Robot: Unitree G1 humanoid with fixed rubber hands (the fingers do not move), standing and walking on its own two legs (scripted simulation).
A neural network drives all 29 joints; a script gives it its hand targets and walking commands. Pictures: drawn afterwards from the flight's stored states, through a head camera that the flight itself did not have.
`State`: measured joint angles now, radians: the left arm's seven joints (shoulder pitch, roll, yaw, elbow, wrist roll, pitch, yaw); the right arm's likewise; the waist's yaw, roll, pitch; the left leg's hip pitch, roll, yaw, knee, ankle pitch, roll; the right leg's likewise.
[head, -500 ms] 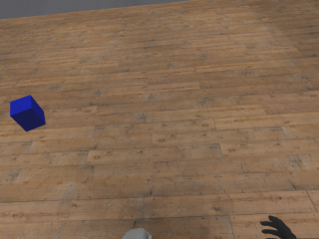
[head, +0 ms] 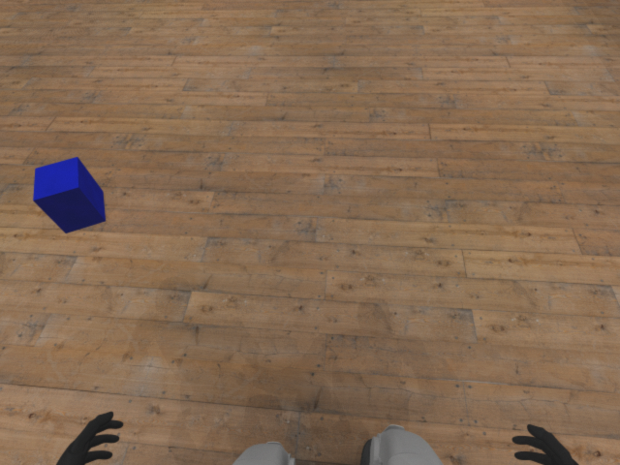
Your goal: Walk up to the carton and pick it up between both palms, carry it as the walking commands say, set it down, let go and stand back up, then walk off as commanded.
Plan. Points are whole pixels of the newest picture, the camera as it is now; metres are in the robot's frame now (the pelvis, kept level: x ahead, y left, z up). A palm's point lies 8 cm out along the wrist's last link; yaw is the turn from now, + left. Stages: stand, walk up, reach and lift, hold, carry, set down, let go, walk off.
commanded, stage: walk up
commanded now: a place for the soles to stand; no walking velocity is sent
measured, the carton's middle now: (71, 195) +1.11 +1.06 -0.64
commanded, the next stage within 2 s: none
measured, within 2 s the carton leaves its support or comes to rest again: neither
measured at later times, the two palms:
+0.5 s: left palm (19, 402) +0.20 +0.44 -0.08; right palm (461, 344) +0.29 -0.20 -0.11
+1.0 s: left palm out of the picture +0.26 +0.54 -0.09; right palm (369, 245) +0.48 -0.08 -0.11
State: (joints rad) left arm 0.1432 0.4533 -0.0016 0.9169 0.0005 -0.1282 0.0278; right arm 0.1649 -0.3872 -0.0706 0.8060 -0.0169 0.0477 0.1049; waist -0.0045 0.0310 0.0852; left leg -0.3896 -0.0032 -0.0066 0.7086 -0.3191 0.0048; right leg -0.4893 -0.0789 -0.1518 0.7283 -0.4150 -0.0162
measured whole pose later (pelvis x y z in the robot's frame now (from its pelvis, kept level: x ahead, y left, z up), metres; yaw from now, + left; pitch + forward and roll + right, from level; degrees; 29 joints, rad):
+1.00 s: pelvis +0.30 +0.20 -0.01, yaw +14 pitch -4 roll -2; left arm 0.32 0.46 0.00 0.93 0.00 -0.11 0.03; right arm 0.19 -0.42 -0.08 0.81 -0.02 0.01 0.12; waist -0.01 0.08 0.06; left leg -0.47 0.06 -0.01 0.76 -0.26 0.02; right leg -0.15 -0.18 -0.19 0.77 -0.49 0.06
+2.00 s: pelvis +0.49 +0.40 +0.00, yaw +24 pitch -1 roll -2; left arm 0.18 0.44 0.00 0.94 0.00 -0.06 0.03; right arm 0.20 -0.42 -0.08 0.82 -0.02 0.01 0.09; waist -0.01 0.05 0.08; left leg -0.41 -0.07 0.00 0.64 -0.21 0.09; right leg -0.58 -0.13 -0.10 1.10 -0.40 -0.02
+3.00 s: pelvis +0.64 +0.58 +0.00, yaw +28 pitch -2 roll -1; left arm 0.22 0.45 0.00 0.98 0.00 -0.05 0.04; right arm 0.21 -0.42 -0.09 0.82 -0.02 0.03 0.08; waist -0.01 0.05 0.11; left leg -0.38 -0.07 0.03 0.68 -0.26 0.09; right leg -0.53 -0.09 -0.03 0.99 -0.41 -0.02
